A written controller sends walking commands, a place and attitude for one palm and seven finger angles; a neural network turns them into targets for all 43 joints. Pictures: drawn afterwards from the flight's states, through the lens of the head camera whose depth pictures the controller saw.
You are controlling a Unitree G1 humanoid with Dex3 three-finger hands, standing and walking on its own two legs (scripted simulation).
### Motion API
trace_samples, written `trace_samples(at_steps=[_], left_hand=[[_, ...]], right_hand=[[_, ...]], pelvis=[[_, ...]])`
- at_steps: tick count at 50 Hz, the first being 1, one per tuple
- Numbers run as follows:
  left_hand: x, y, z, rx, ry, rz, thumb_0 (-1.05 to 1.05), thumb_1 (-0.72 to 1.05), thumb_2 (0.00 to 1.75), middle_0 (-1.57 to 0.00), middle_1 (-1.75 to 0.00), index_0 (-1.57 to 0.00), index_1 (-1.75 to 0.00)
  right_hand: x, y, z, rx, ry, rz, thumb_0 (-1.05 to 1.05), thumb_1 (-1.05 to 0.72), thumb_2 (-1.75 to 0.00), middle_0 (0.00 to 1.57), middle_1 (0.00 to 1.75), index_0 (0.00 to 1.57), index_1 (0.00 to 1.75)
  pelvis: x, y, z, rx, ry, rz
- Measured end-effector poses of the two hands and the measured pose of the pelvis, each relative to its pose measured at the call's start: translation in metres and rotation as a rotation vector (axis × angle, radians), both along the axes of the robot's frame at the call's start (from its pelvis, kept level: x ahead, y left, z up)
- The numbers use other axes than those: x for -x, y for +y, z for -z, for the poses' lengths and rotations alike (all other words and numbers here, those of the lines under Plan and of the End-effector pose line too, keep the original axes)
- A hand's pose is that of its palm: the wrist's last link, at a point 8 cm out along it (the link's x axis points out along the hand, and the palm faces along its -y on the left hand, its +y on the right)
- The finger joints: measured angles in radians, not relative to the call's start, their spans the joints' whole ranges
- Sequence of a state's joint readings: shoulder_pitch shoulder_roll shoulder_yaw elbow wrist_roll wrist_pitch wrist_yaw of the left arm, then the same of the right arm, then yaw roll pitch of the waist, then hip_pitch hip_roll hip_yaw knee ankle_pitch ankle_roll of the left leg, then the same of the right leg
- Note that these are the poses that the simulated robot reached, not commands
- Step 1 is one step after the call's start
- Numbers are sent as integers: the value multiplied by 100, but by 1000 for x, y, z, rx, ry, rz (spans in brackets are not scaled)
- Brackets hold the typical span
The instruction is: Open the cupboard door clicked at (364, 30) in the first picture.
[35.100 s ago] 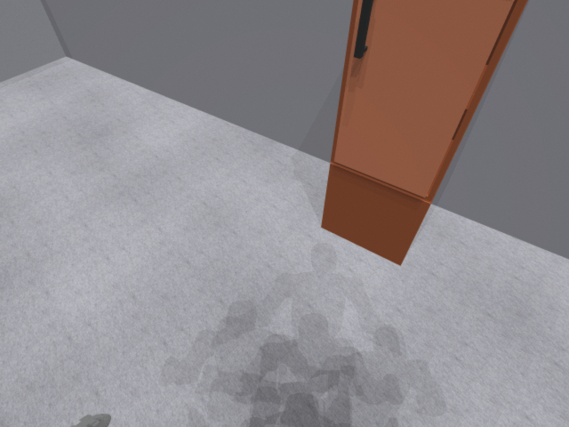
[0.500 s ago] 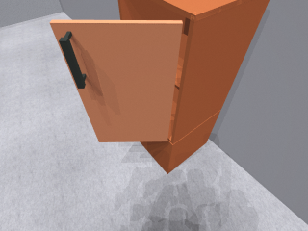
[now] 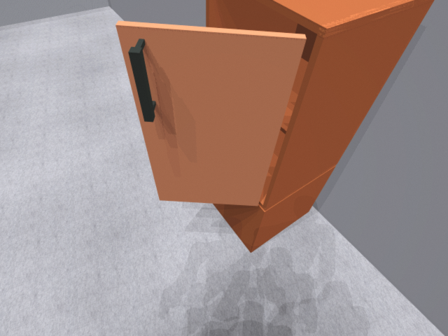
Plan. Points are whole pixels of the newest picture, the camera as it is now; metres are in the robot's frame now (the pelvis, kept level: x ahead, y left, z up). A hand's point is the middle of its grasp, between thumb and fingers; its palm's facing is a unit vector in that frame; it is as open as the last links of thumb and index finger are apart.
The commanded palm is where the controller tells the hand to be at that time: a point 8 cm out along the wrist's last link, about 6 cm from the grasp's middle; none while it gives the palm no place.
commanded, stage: come to a stop and stand still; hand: left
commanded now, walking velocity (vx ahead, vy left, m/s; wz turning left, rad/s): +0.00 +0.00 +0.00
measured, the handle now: (145, 82) +0.54 +0.21 +0.15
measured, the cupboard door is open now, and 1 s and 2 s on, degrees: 53 53 53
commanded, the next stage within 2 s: look again from close up in 0.68 s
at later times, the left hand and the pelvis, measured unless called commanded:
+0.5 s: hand out of the picture +0.01 +0.15 -0.18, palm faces -0.02 -0.98 -0.21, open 7.3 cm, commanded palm none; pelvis -0.01 -0.03 -0.01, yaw -1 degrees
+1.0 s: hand out of the picture +0.01 +0.15 -0.18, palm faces -0.01 -0.98 -0.21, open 7.4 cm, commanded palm none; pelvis +0.00 -0.03 +0.00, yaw -2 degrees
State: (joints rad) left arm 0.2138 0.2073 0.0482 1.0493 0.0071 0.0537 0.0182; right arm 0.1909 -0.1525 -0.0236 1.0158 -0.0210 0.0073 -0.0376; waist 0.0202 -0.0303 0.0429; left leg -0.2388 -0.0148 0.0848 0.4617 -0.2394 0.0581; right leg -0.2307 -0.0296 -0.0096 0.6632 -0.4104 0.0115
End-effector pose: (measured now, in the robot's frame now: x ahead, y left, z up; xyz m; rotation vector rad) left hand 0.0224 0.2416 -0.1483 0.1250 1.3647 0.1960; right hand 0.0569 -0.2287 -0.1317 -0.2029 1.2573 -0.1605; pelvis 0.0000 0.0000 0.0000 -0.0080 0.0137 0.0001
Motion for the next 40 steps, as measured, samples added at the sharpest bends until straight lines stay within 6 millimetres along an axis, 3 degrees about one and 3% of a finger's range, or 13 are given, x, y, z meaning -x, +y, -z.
trace_samples(at_steps=[6,11,24,32,40], left_hand=[[27,-11,-5,-20,60,28,1,91,90,-20,-30,-20,-30],[35,-24,-6,-27,51,55,1,91,90,-20,-30,-20,-30],[14,-40,-2,-12,-37,92,1,91,90,-20,-30,-20,-30],[5,-42,-2,-13,-51,98,1,91,90,-20,-30,-20,-30],[8,-43,-1,-9,-29,89,1,91,90,-20,-30,-20,-30]], right_hand=[[7,-1,12,-56,3,41,0,-91,-90,20,30,20,30],[22,-13,13,-52,12,40,0,-92,-90,20,30,20,30],[52,-25,19,-55,60,32,1,-91,-90,20,30,20,30],[51,-28,17,-51,66,38,1,-91,-90,20,30,20,30],[43,-34,14,-35,58,37,1,-91,-90,20,30,20,30]], pelvis=[[4,-7,1,-23,4,16],[8,-12,2,-6,-3,15],[10,-24,7,-17,-24,15],[8,-30,6,-18,-22,22],[5,-33,5,-19,-23,27]])
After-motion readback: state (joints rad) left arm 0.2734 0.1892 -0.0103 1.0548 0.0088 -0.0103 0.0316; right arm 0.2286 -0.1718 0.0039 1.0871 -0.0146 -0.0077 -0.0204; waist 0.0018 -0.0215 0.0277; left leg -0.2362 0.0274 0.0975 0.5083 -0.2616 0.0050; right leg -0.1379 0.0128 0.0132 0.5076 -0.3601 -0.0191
